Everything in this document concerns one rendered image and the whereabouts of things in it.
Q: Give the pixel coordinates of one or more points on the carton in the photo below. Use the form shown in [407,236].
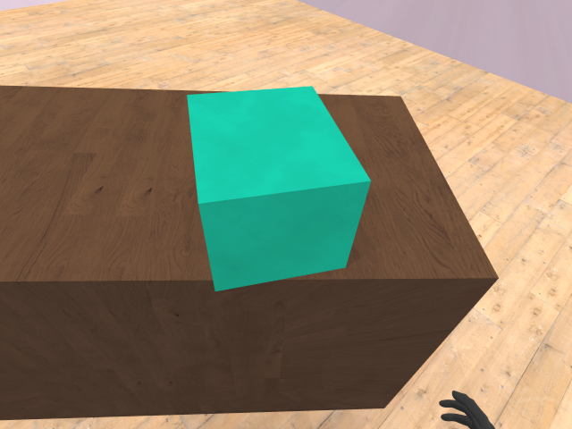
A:
[280,191]

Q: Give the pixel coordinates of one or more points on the pedestal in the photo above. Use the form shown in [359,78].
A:
[107,300]

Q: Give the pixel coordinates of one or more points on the robot right hand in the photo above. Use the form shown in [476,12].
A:
[475,418]

